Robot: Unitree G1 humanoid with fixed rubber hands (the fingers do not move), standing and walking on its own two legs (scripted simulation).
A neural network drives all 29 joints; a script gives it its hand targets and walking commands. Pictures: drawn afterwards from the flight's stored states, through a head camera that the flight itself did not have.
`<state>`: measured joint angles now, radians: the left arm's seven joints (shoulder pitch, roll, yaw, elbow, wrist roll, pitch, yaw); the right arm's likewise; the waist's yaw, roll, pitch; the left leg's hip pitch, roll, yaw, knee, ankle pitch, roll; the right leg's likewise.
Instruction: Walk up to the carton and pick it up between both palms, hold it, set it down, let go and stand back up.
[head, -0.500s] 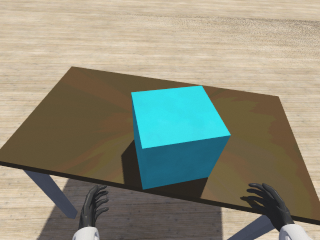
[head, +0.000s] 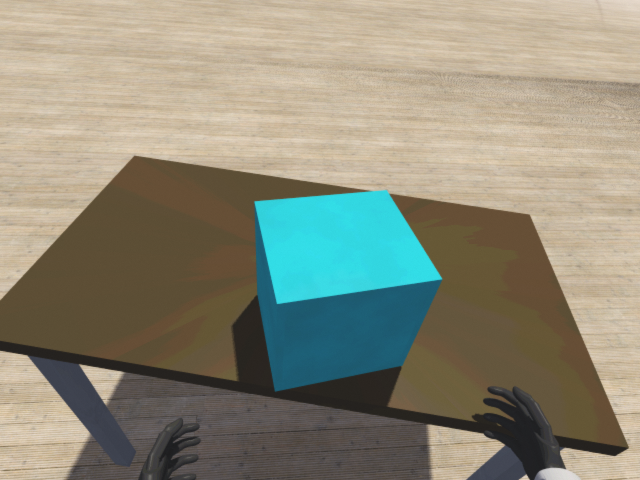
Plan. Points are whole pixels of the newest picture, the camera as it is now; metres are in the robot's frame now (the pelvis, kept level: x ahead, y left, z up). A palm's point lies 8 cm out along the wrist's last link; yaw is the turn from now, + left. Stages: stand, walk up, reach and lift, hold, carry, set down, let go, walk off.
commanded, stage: set down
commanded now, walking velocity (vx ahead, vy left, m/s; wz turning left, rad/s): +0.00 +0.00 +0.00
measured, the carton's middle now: (332, 288) +0.42 +0.02 +0.02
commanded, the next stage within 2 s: let go in 0.34 s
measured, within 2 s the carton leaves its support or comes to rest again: neither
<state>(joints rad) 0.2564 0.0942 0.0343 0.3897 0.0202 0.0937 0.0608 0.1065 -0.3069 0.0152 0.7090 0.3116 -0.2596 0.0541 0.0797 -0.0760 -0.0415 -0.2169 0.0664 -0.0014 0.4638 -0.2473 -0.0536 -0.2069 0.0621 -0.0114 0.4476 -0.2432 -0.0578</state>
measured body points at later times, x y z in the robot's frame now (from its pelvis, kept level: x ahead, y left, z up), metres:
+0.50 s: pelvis +0.01 +0.00 +0.00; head +0.01 +0.05 +0.45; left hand +0.16 +0.22 -0.11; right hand +0.23 -0.25 -0.02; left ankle +0.00 +0.15 -0.74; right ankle +0.00 -0.08 -0.74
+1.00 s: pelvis +0.01 +0.00 +0.00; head +0.00 +0.05 +0.45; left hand +0.14 +0.22 -0.12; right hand +0.23 -0.24 -0.02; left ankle +0.00 +0.15 -0.74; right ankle +0.00 -0.08 -0.74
